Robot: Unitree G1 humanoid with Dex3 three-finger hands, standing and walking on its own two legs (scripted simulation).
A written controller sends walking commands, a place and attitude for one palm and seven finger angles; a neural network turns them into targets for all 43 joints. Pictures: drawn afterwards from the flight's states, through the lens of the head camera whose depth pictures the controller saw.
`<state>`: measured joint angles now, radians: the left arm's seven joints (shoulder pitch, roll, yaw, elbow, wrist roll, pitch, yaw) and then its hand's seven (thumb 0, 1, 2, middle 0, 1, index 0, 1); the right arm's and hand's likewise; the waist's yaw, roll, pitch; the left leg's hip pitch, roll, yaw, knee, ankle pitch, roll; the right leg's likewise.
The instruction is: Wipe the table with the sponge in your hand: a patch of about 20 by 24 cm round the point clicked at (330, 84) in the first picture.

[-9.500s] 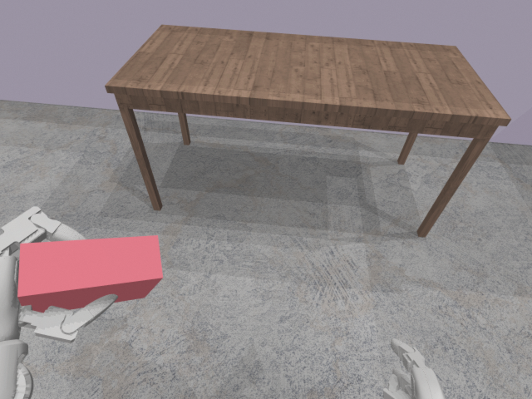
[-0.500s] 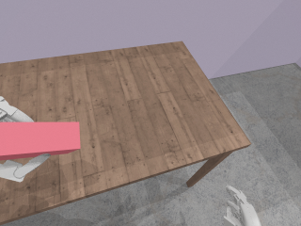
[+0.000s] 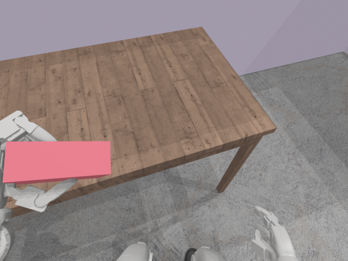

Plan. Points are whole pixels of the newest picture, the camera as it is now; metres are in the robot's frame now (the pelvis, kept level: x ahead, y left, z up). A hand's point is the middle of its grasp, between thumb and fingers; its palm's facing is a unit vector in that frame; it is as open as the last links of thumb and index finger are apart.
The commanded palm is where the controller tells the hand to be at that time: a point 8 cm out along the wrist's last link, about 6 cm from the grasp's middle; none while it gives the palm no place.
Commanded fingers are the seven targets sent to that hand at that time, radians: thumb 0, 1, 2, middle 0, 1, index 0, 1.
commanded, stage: come to a stop and stand still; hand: left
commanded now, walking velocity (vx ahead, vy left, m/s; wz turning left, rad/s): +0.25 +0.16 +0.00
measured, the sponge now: (77, 162) +0.25 +0.18 +0.15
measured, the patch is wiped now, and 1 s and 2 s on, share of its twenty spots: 0.00 0.00 0.00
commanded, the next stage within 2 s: look again from close up in 0.80 s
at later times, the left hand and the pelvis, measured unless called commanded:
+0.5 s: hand (7, 222) +0.15 +0.24 +0.16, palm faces +0.37 -0.87 -0.34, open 9.4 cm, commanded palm +0.09 +0.28 +0.19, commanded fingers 0.00 0.10 1.30 -1.20 -1.60 -1.20 -1.60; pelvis -0.08 +0.00 -0.01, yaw -1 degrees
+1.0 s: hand out of the picture +0.17 +0.25 +0.20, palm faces +0.46 -0.79 -0.41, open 9.4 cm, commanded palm +0.07 +0.25 +0.19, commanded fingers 0.00 0.10 1.30 -1.20 -1.60 -1.20 -1.60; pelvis -0.10 -0.02 +0.00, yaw -2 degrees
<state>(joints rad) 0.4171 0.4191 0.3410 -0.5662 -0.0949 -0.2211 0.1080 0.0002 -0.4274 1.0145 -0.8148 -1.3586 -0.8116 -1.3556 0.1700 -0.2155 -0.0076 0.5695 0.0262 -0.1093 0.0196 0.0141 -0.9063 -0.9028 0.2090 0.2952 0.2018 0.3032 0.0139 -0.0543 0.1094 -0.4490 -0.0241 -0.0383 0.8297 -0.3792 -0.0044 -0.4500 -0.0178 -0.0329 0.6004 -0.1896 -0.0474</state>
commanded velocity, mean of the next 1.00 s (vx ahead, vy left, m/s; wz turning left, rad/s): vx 0.12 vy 0.01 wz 0.00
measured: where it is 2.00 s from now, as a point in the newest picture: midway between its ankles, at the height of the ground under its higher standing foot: outside the picture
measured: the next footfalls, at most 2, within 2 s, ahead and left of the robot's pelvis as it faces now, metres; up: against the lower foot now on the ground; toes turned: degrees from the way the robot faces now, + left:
left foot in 0.10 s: -0.03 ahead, +0.10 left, +0.00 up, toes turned +0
right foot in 0.42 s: +0.07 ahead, -0.05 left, +0.00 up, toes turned -3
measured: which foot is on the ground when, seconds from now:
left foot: up 0.00-0.08, down 0.10-1.00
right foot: down 0.00-0.28, up 0.30-0.40, down 0.42-1.00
